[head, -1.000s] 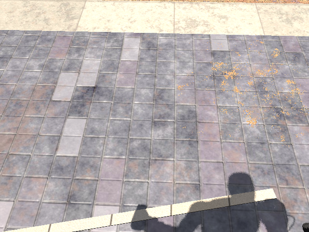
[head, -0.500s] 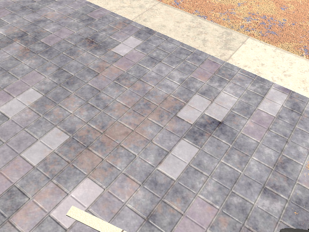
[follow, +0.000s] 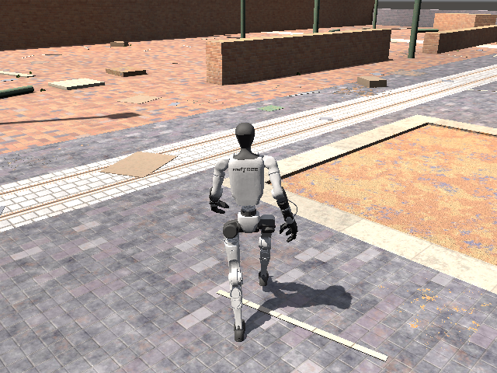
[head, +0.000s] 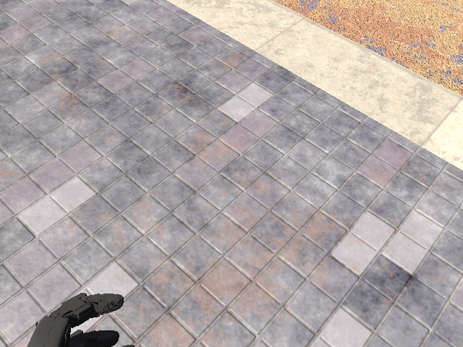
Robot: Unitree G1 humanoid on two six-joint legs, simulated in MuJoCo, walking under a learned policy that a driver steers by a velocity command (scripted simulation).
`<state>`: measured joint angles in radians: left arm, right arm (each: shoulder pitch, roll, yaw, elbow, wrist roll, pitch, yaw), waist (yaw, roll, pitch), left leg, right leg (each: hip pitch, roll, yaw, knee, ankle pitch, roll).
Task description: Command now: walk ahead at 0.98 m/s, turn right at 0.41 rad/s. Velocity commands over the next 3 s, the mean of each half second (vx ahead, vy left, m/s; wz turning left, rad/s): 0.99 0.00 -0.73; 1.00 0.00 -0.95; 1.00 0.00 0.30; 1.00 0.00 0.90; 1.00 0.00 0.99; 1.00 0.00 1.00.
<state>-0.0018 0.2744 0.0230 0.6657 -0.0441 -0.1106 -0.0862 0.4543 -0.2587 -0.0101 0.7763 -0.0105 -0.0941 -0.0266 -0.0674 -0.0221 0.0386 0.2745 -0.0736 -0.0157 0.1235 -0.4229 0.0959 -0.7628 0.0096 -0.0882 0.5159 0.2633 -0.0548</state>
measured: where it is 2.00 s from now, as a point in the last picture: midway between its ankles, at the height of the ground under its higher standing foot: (419, 95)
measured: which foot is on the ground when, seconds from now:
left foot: down 0.00-0.08, up 0.10-0.48, down 0.50-0.96, up 0.98-1.00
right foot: up 0.00-0.04, down 0.06-0.50, up 0.52-0.94, down 0.96-1.00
